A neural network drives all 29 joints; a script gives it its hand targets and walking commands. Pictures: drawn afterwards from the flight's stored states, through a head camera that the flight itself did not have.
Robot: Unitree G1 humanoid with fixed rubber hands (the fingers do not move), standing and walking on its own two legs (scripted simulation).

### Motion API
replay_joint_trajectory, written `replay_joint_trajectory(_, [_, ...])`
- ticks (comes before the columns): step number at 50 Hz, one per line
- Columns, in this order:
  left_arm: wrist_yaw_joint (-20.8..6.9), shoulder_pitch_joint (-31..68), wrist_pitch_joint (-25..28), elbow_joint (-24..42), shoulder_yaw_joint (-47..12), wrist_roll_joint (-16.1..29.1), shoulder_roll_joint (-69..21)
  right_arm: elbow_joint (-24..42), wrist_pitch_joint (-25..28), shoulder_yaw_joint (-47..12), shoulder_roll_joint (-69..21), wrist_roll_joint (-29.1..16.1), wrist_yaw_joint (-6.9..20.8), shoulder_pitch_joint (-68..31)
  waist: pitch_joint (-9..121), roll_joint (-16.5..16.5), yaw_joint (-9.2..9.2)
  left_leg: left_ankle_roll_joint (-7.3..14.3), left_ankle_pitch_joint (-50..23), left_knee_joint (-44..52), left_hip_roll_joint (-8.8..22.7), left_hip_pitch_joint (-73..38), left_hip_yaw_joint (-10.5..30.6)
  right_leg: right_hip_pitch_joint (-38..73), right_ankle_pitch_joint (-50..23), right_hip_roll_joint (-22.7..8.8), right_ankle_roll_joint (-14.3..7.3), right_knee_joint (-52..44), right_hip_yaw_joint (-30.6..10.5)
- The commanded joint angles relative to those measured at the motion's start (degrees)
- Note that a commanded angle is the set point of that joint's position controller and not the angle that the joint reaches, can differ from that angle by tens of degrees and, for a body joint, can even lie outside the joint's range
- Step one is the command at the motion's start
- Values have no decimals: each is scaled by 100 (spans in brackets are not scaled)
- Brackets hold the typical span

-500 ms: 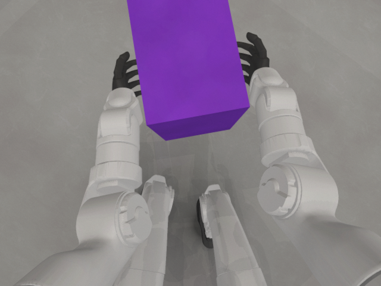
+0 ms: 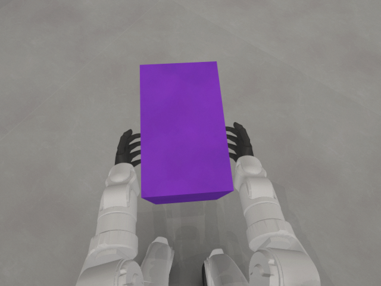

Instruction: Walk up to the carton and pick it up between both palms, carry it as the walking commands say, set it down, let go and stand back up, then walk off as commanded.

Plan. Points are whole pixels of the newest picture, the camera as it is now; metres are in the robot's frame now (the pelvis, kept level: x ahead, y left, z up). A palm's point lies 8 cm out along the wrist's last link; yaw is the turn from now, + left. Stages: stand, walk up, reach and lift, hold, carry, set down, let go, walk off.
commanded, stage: reach and lift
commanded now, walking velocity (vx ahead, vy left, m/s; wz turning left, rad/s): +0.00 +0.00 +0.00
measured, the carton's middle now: (182, 140) +0.43 +0.06 -0.12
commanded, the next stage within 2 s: none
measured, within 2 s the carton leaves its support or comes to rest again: neither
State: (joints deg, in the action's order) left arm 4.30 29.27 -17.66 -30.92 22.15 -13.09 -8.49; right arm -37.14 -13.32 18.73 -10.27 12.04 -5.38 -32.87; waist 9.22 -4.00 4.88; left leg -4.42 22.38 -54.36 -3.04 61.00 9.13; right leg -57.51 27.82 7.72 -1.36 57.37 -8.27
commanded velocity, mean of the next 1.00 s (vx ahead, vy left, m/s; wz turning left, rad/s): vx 0.00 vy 0.00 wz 0.00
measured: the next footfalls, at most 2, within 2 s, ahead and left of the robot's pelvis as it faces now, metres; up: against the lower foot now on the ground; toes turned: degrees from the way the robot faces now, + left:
none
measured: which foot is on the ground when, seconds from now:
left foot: down 0.00-1.00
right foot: down 0.00-1.00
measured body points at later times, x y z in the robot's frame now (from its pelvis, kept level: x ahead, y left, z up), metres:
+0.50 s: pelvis +0.00 +0.03 +0.07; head +0.12 +0.04 +0.50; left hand +0.31 +0.20 +0.00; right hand +0.35 -0.06 +0.01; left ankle +0.02 +0.16 -0.66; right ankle -0.03 -0.11 -0.65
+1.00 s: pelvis -0.07 +0.03 +0.06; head -0.08 +0.03 +0.51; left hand +0.25 +0.18 +0.06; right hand +0.29 -0.09 +0.08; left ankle +0.02 +0.16 -0.67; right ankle -0.03 -0.10 -0.67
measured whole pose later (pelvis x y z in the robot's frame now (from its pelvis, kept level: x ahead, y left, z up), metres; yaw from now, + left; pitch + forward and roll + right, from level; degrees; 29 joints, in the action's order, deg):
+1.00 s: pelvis -0.07 +0.03 +0.06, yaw +0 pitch -1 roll +1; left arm 8.6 26.7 -31.4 -33.0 20.5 -13.6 -11.3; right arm -40.5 -27.4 19.7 -7.2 16.8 -1.0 -31.8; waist -0.7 -0.6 3.2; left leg -2.3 10.9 -31.9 -3.7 21.5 8.4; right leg -18.8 16.9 3.6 0.6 36.4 -9.9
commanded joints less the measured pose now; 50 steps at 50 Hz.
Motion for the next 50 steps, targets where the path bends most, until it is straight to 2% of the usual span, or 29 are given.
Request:
replay_joint_trajectory(1, [-1579, 2036, 530, 551, -3893, 913, -5594, 797, 264, -4566, -6818, -921, 1080, -1885, 5011, -622, 590, 163, -3193, 464, -574, -1338, -797, 4667, -7521, -507, 544, -507, -466])
replay_joint_trajectory(2, [-1595, 1790, 552, 224, -3591, 817, -5286, 385, 237, -4371, -6624, -752, 1034, -1537, 4425, -763, 546, 201, -2786, 478, -565, -1185, -738, 4289, -7346, -543, 626, -528, -378])
replay_joint_trajectory(5, [-1589, 2411, 664, 1063, -4082, 1210, -5476, 584, 340, -4524, -6222, -884, 1037, -1712, 4938, -74, 532, 115, -3771, 487, -441, -2551, -620, 3856, -6216, -287, 542, -745, -105])
replay_joint_trajectory(9, [-1427, 3739, 580, 1861, -4890, 1640, -5815, 1036, 413, -4277, -5671, -860, 1081, -2923, 5212, 720, 66, 55, -3386, 695, -418, -4456, -619, 2247, -2949, 179, 262, -1118, 548])
replay_joint_trajectory(11, [-1405, 3741, 427, 1569, -4724, 1399, -5712, 202, 221, -3795, -5911, -516, 1092, -2412, 3840, 499, -130, 102, -2540, 1027, -391, -4230, -672, 1986, -2144, 101, 218, -1592, 534])
replay_joint_trajectory(12, [-1430, 3175, 338, 836, -4333, 1232, -5598, -95, 142, -3445, -5722, -301, 1092, -2182, 3024, 369, -228, 117, -2296, 1037, -361, -3932, -634, 1733, -1913, 65, 233, -1622, 542])
replay_joint_trajectory(13, [-1472, 2813, 273, 648, -3992, 879, -5405, -134, 70, -3171, -5731, -105, 1109, -1957, 2523, 399, -139, 155, -2704, 1112, -399, -3481, -769, 1909, -2526, 50, 232, -1720, 474])
replay_joint_trajectory(15, [-1398, 1328, 156, 562, -3859, 773, -5359, -48, -131, -3536, -6141, -207, 1083, -672, 2422, 11, 135, 37, -4881, 1252, -408, -3913, -625, 2794, -5804, -20, 435, -1825, 345])
replay_joint_trajectory(16, [-1402, 1114, 40, 708, -4122, 964, -5589, 293, -132, -3734, -6283, -476, 1126, -630, 3144, 238, 252, -13, -5342, 1351, -369, -4112, -591, 3708, -6440, -102, 405, -1866, 143])
replay_joint_trajectory(19, [-1463, 993, -245, 620, -4179, 1055, -5900, 191, -403, -3547, -5959, -363, 1233, -117, 3191, 591, -77, -36, -4814, 1711, -220, -4469, -543, 4332, -5813, -94, 330, -2158, 141])
replay_joint_trajectory(21, [-1382, 588, -256, 834, -4066, 823, -5684, 166, -431, -3547, -5721, -308, 1350, 108, 2851, 827, 116, -31, -4870, 1959, -169, -5085, -484, 3854, -4818, -54, 285, -2497, 168])
replay_joint_trajectory(22, [-1354, 1116, -139, 1570, -4357, 1029, -5731, 319, -367, -3689, -5580, -357, 1436, -83, 3141, 774, 61, -82, -5220, 1985, -147, -5505, -406, 3698, -4621, 34, 282, -2535, 275])
replay_joint_trajectory(23, [-1322, 1345, -79, 1401, -4346, 906, -5495, 510, -308, -3912, -5685, -624, 1536, -763, 3066, 723, 390, 77, -4362, 2030, -217, -5160, -584, 3654, -3982, 35, 262, -2590, 169])
replay_joint_trajectory(25, [-1323, 2209, -43, 1672, -4704, 1259, -5942, 1088, -187, -3981, -5636, -750, 1601, -1559, 3356, 378, -26, 160, -3630, 2184, -244, -5439, -459, 3462, -3199, 44, 272, -2556, 298])
replay_joint_trajectory(27, [-1334, 2141, -58, 1010, -4147, 987, -5986, 725, -192, -3804, -5601, -676, 1635, -2276, 2319, 121, 214, 300, -2450, 2216, -306, -4583, -533, 3255, -2290, -42, 278, -2576, 274])
replay_joint_trajectory(28, [-1339, 2234, -41, 1325, -4516, 1219, -6444, 1349, -135, -4270, -5905, -915, 1680, -2463, 2774, 129, 80, 289, -2747, 2231, -324, -5092, -537, 3454, -2577, 0, 256, -2622, 347])
replay_joint_trajectory(30, [-1319, 1483, -252, 573, -3563, 852, -6064, 683, -352, -3786, -5965, -822, 1628, -2102, 1816, 56, 376, 270, -3485, 2176, -380, -5002, -610, 3289, -3079, -4, 320, -2660, 382])
replay_joint_trajectory(31, [-1303, 1356, -315, 1148, -4213, 1234, -6432, 1133, -374, -4152, -6133, -1035, 1620, -1715, 2698, 103, 145, 137, -4952, 1906, -340, -5886, -416, 3515, -3916, 23, 328, -2510, 451])
replay_joint_trajectory(32, [-1256, 1555, -366, 1422, -4377, 1339, -6217, 956, -487, -4025, -6216, -1142, 1685, -1550, 2803, 281, 258, 52, -5813, 1944, -248, -6415, -357, 3417, -4038, 155, 308, -2571, 403])
replay_joint_trajectory(34, [-1199, 1599, -591, 1091, -4584, 1381, -6763, 595, -572, -3503, -5708, -792, 1694, -1219, 2755, 853, -265, -187, -5332, 2140, -117, -6628, -269, 3223, -3367, 113, 125, -2702, 536])
replay_joint_trajectory(38, [-1181, 1807, -862, 1205, -4650, 1122, -6666, 641, -864, -3455, -5234, -480, 1848, -1224, 2581, 853, -411, -193, -3996, 2440, -152, -6463, -323, 3521, -2578, 10, 39, -2925, 488])
replay_joint_trajectory(40, [-1169, 2647, -916, 1272, -4711, 1245, -6858, 414, -974, -3199, -5147, -425, 1951, -1694, 2047, 916, -666, -193, -2443, 2628, -112, -6365, -269, 3259, -1698, -33, -98, -2968, 451])
replay_joint_trajectory(41, [-1187, 2845, -945, 1432, -4690, 1287, -6864, 611, -953, -3320, -5387, -534, 1990, -2001, 2704, 1046, -469, -184, -2211, 2663, -130, -6464, -324, 3781, -1776, -51, -121, -2931, 439])
replay_joint_trajectory(42, [-1184, 3244, -978, 1121, -4503, 1347, -6715, 367, -983, -3183, -5346, -708, 2029, -2478, 1909, 1005, -480, -106, -1321, 2756, -126, -6034, -323, 3528, -1152, -136, -104, -2923, 455])
replay_joint_trajectory(45, [-1227, 3955, -1048, 164, -3505, 1145, -6318, -300, -1124, -2843, -5449, -650, 2078, -3585, 720, 387, -222, 76, 411, 2866, -146, -5338, -387, 3029, 345, -272, -2, -3059, 443])
replay_joint_trajectory(46, [-1218, 4287, -1036, -135, -3273, 1095, -6282, -348, -1066, -3007, -5712, -851, 2106, -4400, 1228, 482, 178, 154, 835, 2823, -172, -5503, -336, 3336, 516, -238, 43, -2931, 436])
replay_joint_trajectory(48, [-1204, 5065, -1004, -110, -3014, 1200, -6141, -612, -1090, -3009, -5983, -1030, 2103, -4920, 1060, 419, 272, 255, 808, 2711, -272, -5651, -446, 3357, 784, -406, 65, -3120, 296])
replay_joint_trajectory(49, [-1207, 4834, -1134, -938, -2231, 982, -5726, -1378, -1202, -2408, -5725, -834, 2040, -4814, 383, 15, 197, 284, 859, 2561, -283, -5724, -538, 2904, 1304, -558, 72, -3316, 248])
replay_joint_trajectory(50, [-1181, 5139, -1095, -505, -2371, 966, -5697, -1358, -1189, -2358, -5922, -854, 2024, -4807, 731, 151, 271, 319, 510, 2672, -298, -5761, -603, 3051, 873, -452, 151, -3263, 295])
